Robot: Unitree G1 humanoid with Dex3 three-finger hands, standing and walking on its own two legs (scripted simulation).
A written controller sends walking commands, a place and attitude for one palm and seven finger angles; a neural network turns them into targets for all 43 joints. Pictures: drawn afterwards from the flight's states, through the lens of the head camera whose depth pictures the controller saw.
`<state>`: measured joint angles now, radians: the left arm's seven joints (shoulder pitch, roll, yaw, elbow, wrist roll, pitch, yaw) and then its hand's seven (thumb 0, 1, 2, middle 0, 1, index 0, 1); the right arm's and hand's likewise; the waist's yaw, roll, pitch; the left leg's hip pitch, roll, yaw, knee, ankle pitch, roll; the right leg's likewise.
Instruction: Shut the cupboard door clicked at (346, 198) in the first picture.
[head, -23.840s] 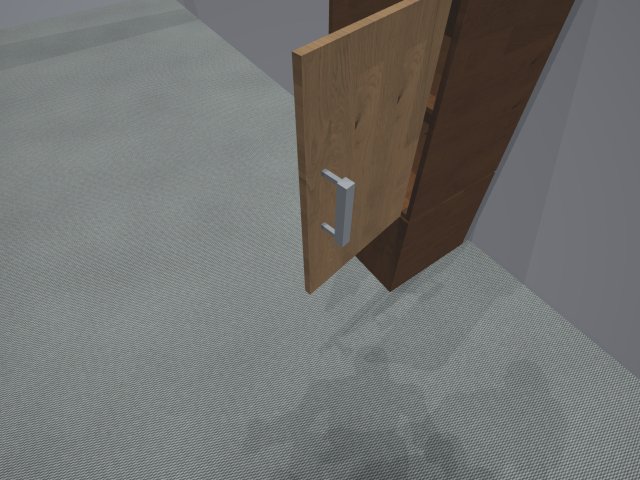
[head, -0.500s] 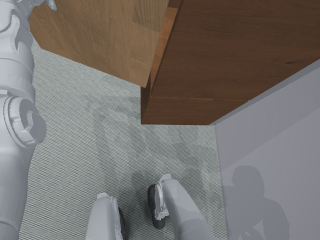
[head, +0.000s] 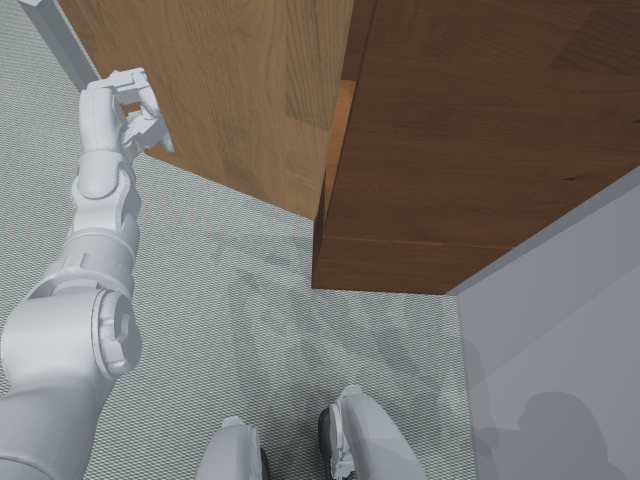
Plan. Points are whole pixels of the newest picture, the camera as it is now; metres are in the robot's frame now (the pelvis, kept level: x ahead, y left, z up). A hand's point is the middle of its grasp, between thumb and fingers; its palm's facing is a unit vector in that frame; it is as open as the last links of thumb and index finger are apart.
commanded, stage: pull the fist back off the door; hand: left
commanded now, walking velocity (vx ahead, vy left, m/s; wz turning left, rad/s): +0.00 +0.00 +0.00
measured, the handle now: (82, 46) +0.67 +0.23 +0.04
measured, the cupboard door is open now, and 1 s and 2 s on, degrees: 70 70 70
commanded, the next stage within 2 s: draw the hand back to the body in 0.24 s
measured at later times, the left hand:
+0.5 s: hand (150, 134) +0.51 +0.13 +0.07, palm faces +0.04 -1.00 -0.03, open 3.1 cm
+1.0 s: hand (9, 259) +0.34 +0.20 +0.14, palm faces +0.10 -0.98 -0.17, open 3.1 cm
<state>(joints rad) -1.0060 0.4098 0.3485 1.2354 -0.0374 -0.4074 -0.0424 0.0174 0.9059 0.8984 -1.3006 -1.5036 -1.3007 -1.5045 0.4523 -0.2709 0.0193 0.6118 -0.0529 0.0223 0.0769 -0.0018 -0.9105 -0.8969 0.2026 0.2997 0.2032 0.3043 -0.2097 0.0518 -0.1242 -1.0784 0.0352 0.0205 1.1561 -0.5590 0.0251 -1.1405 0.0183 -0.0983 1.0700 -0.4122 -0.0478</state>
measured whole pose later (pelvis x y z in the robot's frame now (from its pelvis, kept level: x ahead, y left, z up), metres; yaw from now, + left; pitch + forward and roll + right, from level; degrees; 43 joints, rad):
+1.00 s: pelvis +0.02 +0.02 +0.07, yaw +1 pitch +6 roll -1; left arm -0.08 0.26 0.09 0.27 -0.10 -0.17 -0.01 0.02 0.90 0.90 -1.18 -1.37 -1.18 -1.37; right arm 0.23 -0.26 0.00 0.53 0.04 0.01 -0.08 0.01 -0.91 -0.90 0.20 0.30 0.20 0.30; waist -0.01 0.04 -0.08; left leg -0.38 -0.02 0.04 0.69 -0.41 0.05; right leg -0.46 -0.01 -0.06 0.66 -0.30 -0.01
